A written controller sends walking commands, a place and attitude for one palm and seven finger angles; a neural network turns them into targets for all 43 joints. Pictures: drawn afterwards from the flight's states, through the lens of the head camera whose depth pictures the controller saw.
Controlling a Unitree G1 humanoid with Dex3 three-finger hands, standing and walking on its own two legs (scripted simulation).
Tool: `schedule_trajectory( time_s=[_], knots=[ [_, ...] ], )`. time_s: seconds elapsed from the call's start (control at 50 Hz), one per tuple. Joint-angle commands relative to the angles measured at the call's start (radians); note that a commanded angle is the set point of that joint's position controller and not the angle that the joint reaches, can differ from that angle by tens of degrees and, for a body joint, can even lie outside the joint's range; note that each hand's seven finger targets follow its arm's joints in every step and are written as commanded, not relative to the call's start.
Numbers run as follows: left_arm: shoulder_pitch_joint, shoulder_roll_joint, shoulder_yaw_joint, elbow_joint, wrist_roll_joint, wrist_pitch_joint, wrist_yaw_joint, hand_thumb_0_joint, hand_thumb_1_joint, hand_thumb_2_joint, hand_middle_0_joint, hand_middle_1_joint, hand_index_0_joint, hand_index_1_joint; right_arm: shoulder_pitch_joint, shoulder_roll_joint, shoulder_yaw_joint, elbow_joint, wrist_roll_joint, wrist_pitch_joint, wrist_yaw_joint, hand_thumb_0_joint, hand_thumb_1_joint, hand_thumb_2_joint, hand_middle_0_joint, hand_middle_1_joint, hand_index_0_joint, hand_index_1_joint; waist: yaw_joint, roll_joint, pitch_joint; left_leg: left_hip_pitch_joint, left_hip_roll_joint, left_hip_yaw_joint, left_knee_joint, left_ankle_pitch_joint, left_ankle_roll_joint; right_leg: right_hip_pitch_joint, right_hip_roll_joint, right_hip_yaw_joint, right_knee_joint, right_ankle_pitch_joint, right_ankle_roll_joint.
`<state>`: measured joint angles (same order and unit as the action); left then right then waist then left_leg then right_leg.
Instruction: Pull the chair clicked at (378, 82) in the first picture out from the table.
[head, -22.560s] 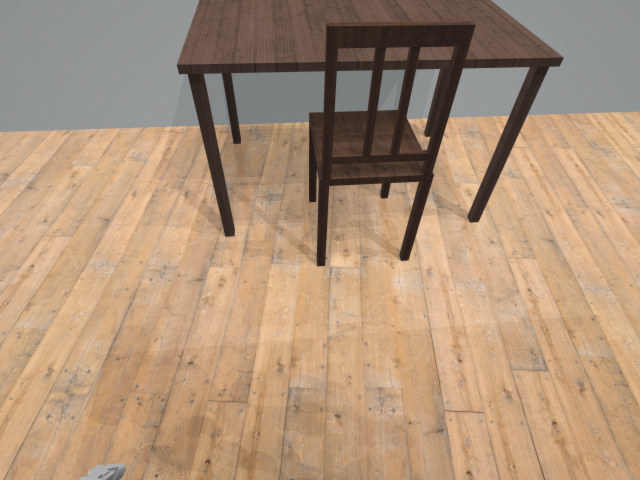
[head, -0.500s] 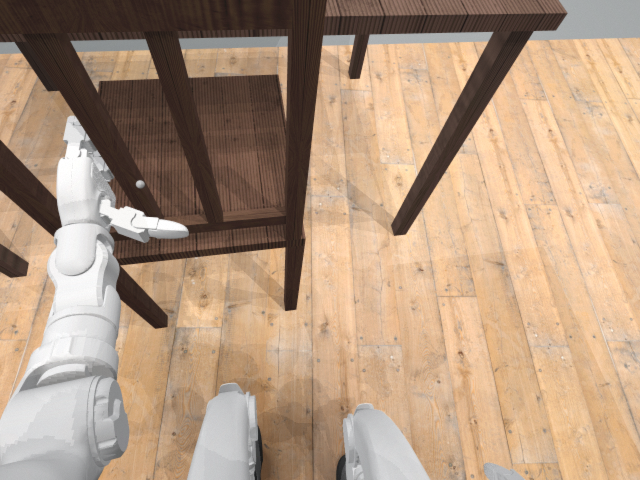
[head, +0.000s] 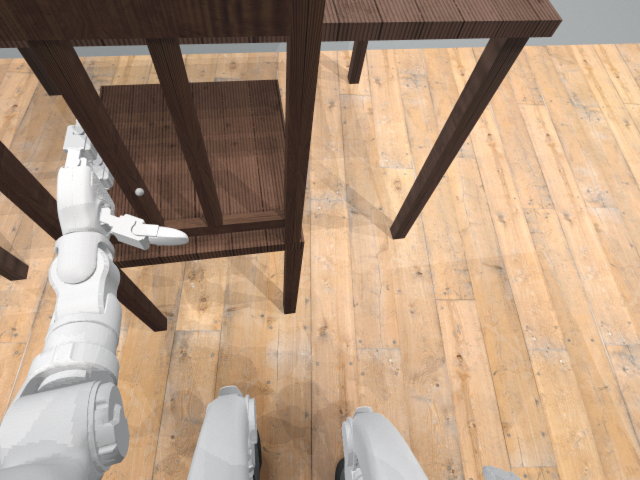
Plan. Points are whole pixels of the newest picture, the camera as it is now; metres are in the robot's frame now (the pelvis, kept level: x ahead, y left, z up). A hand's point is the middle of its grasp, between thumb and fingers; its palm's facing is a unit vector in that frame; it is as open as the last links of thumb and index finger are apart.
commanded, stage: hook a spindle and tug to test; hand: left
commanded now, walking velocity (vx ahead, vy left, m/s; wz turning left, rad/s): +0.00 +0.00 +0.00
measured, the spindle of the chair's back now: (117, 159) +0.49 +0.23 +0.06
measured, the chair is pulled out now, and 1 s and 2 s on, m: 0.00 0.00 0.09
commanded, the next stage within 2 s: step backward, pulling the chair out in 1.38 s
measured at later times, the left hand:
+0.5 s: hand (141, 190) +0.46 +0.21 +0.03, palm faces +0.14 -0.99 -0.03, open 10.5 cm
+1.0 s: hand (144, 193) +0.46 +0.21 +0.03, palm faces +0.16 -0.99 -0.02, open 5.5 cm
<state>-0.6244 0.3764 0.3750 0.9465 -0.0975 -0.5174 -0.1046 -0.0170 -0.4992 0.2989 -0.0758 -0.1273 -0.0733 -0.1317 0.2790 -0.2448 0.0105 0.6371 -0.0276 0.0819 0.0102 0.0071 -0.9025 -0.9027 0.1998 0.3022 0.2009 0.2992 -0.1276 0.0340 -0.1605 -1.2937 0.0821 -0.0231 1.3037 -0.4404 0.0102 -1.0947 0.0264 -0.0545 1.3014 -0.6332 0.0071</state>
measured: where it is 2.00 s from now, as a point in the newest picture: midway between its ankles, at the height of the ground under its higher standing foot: outside the picture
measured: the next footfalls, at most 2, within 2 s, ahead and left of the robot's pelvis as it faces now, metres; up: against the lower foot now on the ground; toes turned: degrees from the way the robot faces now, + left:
none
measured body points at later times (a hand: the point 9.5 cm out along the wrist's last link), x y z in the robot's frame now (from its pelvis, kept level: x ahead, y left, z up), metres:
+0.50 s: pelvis +0.00 +0.01 +0.00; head +0.13 +0.04 +0.43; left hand +0.45 +0.26 +0.03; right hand +0.06 -0.26 -0.12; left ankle +0.08 +0.12 -0.61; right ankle -0.01 -0.13 -0.61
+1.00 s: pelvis +0.01 +0.01 +0.01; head +0.14 +0.03 +0.44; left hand +0.44 +0.26 +0.04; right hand +0.07 -0.26 -0.11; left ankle +0.08 +0.12 -0.61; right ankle -0.01 -0.13 -0.61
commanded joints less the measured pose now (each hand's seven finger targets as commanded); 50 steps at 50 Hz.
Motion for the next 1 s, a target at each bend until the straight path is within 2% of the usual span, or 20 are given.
schedule_trajectory(
  time_s=[0.0,0.06,0.12,0.16,0.22,0.24,0.36,0.4,0.44,0.56,0.58,0.64,0.66,0.7,0.74,0.76,0.78,0.86,0.9,0.98],
  knots=[
    [-0.374,0.199,0.003,-0.194,-0.013,-0.073,-0.014,0.0,-0.5,0.3,-0.183,-0.464,-0.183,-0.464,0.101,-0.179,-0.065,-0.062,-0.003,-0.017,-0.011,0.0,-0.9,-0.9,0.2,0.3,0.2,0.3,-0.015,0.095,-0.427,0.54,-0.038,-0.035,-0.113,0.171,0.016,-0.016,0.026,0.012,-0.212,0.253,-0.031],
    [-0.374,0.214,0.017,-0.209,-0.018,-0.074,-0.018,0.0,-0.5,0.3,-0.236,-0.628,-0.236,-0.628,0.108,-0.184,-0.068,-0.062,-0.004,-0.018,-0.013,0.0,-0.9,-0.9,0.2,0.3,0.2,0.3,-0.005,0.11,-0.469,0.576,-0.036,-0.042,-0.109,0.208,0.013,-0.021,0.025,0.01,-0.202,0.274,-0.034],
    [-0.395,0.188,-0.004,-0.195,-0.022,-0.065,-0.02,0.0,-0.5,0.3,-0.289,-0.792,-0.289,-0.792,0.109,-0.182,-0.067,-0.058,-0.002,-0.019,-0.012,0.0,-0.9,-0.9,0.2,0.3,0.2,0.3,-0.019,0.102,-0.444,0.568,-0.036,-0.045,-0.107,0.197,0.016,-0.038,0.026,0.006,-0.202,0.266,-0.033],
    [-0.374,0.241,0.04,-0.212,-0.019,-0.065,-0.015,0.0,-0.5,0.3,-0.324,-0.902,-0.324,-0.902,0.107,-0.186,-0.067,-0.062,-0.003,-0.018,-0.012,0.0,-0.9,-0.9,0.2,0.3,0.2,0.3,0.006,0.119,-0.474,0.571,-0.035,-0.044,-0.109,0.206,0.013,-0.018,0.025,0.009,-0.197,0.268,-0.035],
    [-0.369,0.193,0.006,-0.226,-0.022,-0.06,-0.013,0.0,-0.332,0.372,-0.377,-1.066,-0.377,-1.066,0.108,-0.179,-0.066,-0.067,-0.004,-0.02,-0.008,0.0,-0.9,-0.9,0.2,0.3,0.2,0.3,-0.008,0.109,-0.477,0.588,-0.034,-0.048,-0.109,0.229,0.015,-0.024,0.027,0.003,-0.195,0.284,-0.035],
    [-0.361,0.215,0.024,-0.227,-0.017,-0.059,-0.01,0.0,-0.276,0.396,-0.394,-1.121,-0.394,-1.121,0.108,-0.184,-0.068,-0.064,-0.004,-0.018,-0.009,0.0,-0.9,-0.9,0.2,0.3,0.2,0.3,-0.001,0.115,-0.482,0.597,-0.031,-0.05,-0.111,0.235,0.011,-0.03,0.025,0.001,-0.193,0.285,-0.035],
    [-0.36,0.197,0.006,-0.23,-0.016,-0.049,-0.006,0.0,0.06,0.54,-0.5,-1.45,-0.5,-1.45,0.109,-0.179,-0.067,-0.065,-0.003,-0.016,-0.006,0.0,-0.9,-0.9,0.2,0.3,0.2,0.3,-0.009,0.11,-0.452,0.58,-0.032,-0.049,-0.114,0.228,0.011,-0.029,0.027,0.001,-0.197,0.286,-0.034],
    [-0.357,0.202,0.013,-0.257,-0.017,-0.053,-0.003,0.0,0.172,0.588,-0.5,-1.45,-0.5,-1.45,0.111,-0.18,-0.069,-0.068,-0.005,-0.018,-0.005,0.0,-0.9,-0.9,0.2,0.3,0.2,0.3,0.0,0.123,-0.475,0.607,-0.031,-0.053,-0.121,0.232,0.008,-0.027,0.028,-0.001,-0.198,0.281,-0.037],
    [-0.371,0.171,-0.011,-0.262,-0.017,-0.053,0.001,0.0,0.284,0.636,-0.5,-1.45,-0.5,-1.45,0.113,-0.179,-0.071,-0.065,-0.004,-0.02,-0.004,0.0,-0.9,-0.9,0.2,0.3,0.2,0.3,-0.013,0.12,-0.478,0.637,-0.027,-0.065,-0.125,0.24,0.007,-0.052,0.028,-0.01,-0.195,0.279,-0.036],
    [-0.361,0.165,-0.019,-0.274,-0.007,-0.049,0.019,0.0,0.62,0.78,-0.5,-1.45,-0.5,-1.45,0.114,-0.178,-0.071,-0.066,-0.007,-0.019,-0.001,0.0,-0.9,-0.9,0.2,0.3,0.2,0.3,-0.004,0.129,-0.477,0.647,-0.027,-0.067,-0.134,0.237,0.002,-0.049,0.027,-0.011,-0.196,0.275,-0.039],
    [-0.356,0.132,-0.046,-0.259,-0.004,-0.046,0.019,0.0,0.676,0.804,-0.5,-1.45,-0.5,-1.45,0.111,-0.173,-0.07,-0.069,-0.006,-0.019,0.001,0.0,-0.9,-0.9,0.2,0.3,0.2,0.3,-0.014,0.124,-0.457,0.641,-0.03,-0.065,-0.138,0.217,0.004,-0.058,0.029,-0.011,-0.205,0.262,-0.038],
    [-0.378,0.161,-0.027,-0.278,-0.002,-0.062,0.025,0.0,0.844,0.876,-0.5,-1.45,-0.5,-1.45,0.113,-0.179,-0.07,-0.066,-0.008,-0.023,0.001,0.0,-0.9,-0.9,0.2,0.3,0.2,0.3,-0.007,0.125,-0.475,0.651,-0.028,-0.071,-0.14,0.223,0.003,-0.056,0.027,-0.011,-0.197,0.262,-0.04],
    [-0.364,0.126,-0.049,-0.274,-0.004,-0.061,0.023,0.0,0.9,0.9,-0.5,-1.45,-0.5,-1.45,0.11,-0.171,-0.071,-0.069,-0.007,-0.023,0.003,0.0,-0.9,-0.9,0.2,0.3,0.2,0.3,-0.012,0.124,-0.47,0.649,-0.032,-0.063,-0.139,0.224,0.005,-0.048,0.028,-0.01,-0.206,0.267,-0.038],
    [-0.357,0.164,-0.027,-0.266,0.0,-0.064,0.024,0.0,0.9,0.9,-0.5,-1.45,-0.5,-1.45,0.112,-0.178,-0.07,-0.068,-0.009,-0.021,0.002,0.0,-0.9,-0.9,0.2,0.3,0.2,0.3,-0.003,0.122,-0.464,0.629,-0.032,-0.061,-0.137,0.22,0.005,-0.038,0.028,-0.006,-0.203,0.267,-0.04],
    [-0.359,0.128,-0.051,-0.289,-0.004,-0.07,0.019,0.0,0.9,0.9,-0.5,-1.45,-0.5,-1.45,0.109,-0.172,-0.071,-0.07,-0.007,-0.024,0.005,0.0,-0.9,-0.9,0.2,0.3,0.2,0.3,-0.006,0.142,-0.478,0.666,-0.031,-0.065,-0.14,0.233,0.004,-0.052,0.029,-0.009,-0.203,0.27,-0.041],
    [-0.317,0.149,-0.027,-0.283,-0.006,-0.068,0.02,0.0,0.9,0.9,-0.5,-1.45,-0.5,-1.45,0.111,-0.176,-0.074,-0.073,-0.007,-0.022,0.005,0.0,-0.9,-0.9,0.2,0.3,0.2,0.3,0.006,0.117,-0.486,0.662,-0.029,-0.066,-0.143,0.233,0.002,-0.038,0.03,-0.01,-0.203,0.272,-0.041],
    [-0.314,0.126,-0.05,-0.285,-0.006,-0.066,0.018,0.0,0.9,0.9,-0.5,-1.45,-0.5,-1.45,0.105,-0.173,-0.072,-0.075,-0.007,-0.022,0.005,0.0,-0.9,-0.9,0.2,0.3,0.2,0.3,-0.001,0.121,-0.483,0.65,-0.033,-0.058,-0.14,0.237,0.005,-0.031,0.028,-0.006,-0.206,0.279,-0.04],
    [-0.258,0.133,-0.041,-0.328,-0.014,-0.066,0.013,0.0,0.9,0.9,-0.5,-1.45,-0.5,-1.45,0.099,-0.17,-0.073,-0.085,-0.005,-0.021,0.008,0.0,-0.9,-0.9,0.2,0.3,0.2,0.3,0.017,0.126,-0.49,0.661,-0.031,-0.054,-0.145,0.274,0.004,-0.001,0.03,-0.007,-0.205,0.308,-0.042],
    [-0.213,0.123,-0.041,-0.344,-0.024,-0.06,0.01,0.0,0.9,0.9,-0.5,-1.45,-0.5,-1.45,0.097,-0.167,-0.074,-0.09,-0.002,-0.021,0.009,0.0,-0.9,-0.9,0.2,0.3,0.2,0.3,0.018,0.098,-0.489,0.642,-0.034,-0.043,-0.142,0.29,0.008,0.032,0.031,-0.002,-0.212,0.34,-0.038],
    [-0.126,0.123,-0.039,-0.403,-0.034,-0.056,0.01,0.0,0.9,0.9,-0.5,-1.45,-0.5,-1.45,0.088,-0.165,-0.074,-0.102,0.003,-0.023,0.013,0.0,-0.9,-0.9,0.2,0.3,0.2,0.3,0.037,0.123,-0.489,0.663,-0.032,-0.039,-0.152,0.326,0.002,0.048,0.032,-0.005,-0.208,0.37,-0.04]
  ],
)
